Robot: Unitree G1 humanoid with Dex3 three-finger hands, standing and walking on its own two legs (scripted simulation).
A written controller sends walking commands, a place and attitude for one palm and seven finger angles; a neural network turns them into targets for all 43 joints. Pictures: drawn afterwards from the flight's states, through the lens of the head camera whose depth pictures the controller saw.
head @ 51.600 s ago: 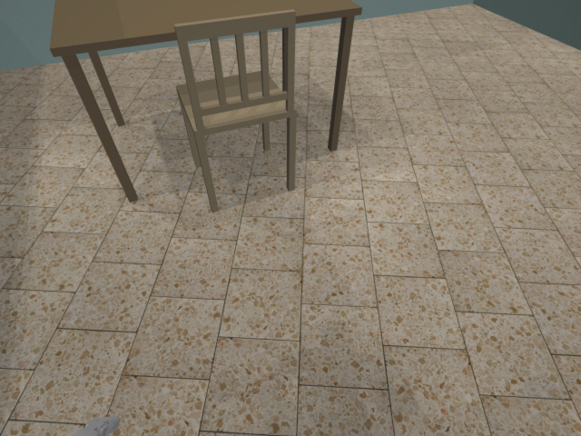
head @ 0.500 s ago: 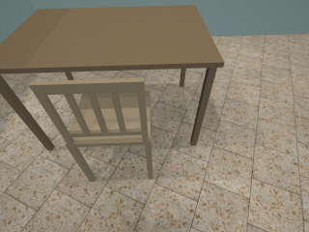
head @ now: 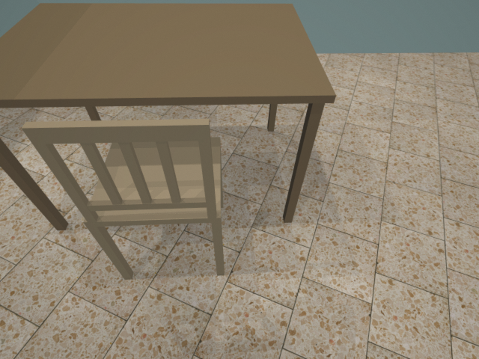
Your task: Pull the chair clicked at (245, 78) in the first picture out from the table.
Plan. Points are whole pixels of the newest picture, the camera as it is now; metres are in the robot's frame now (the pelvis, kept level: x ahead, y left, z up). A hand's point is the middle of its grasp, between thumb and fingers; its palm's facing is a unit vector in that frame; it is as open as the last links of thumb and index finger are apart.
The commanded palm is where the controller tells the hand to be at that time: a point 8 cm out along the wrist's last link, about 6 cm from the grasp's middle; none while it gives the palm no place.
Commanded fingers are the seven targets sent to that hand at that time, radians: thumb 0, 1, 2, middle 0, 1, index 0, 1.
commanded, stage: look to check the result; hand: left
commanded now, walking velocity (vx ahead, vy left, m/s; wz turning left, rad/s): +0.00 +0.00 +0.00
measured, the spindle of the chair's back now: (136, 174) +0.56 +0.30 -0.10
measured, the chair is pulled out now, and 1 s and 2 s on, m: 0.04 0.04 0.04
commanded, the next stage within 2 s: take the last steps up to it in 0.66 s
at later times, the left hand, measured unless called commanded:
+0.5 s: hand out of the picture -0.04 +0.15 -0.17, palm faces +0.07 -0.99 -0.15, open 7.3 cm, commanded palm none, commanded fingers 0.00 0.90 0.90 -0.20 -0.30 -0.20 -0.30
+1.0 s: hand out of the picture -0.03 +0.15 -0.18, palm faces +0.08 -0.98 -0.16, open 7.3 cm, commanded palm none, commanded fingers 0.00 0.90 0.90 -0.20 -0.30 -0.20 -0.30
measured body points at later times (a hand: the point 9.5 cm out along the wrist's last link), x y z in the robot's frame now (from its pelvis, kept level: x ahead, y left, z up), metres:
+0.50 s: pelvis +0.00 +0.00 +0.00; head +0.01 +0.00 +0.45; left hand -0.04 +0.20 -0.16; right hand -0.03 -0.20 -0.16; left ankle +0.04 +0.13 -0.74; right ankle -0.05 -0.08 -0.74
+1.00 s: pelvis +0.02 +0.00 -0.01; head +0.02 +0.00 +0.44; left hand -0.03 +0.20 -0.16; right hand -0.03 -0.21 -0.17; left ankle +0.04 +0.13 -0.74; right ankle -0.05 -0.08 -0.74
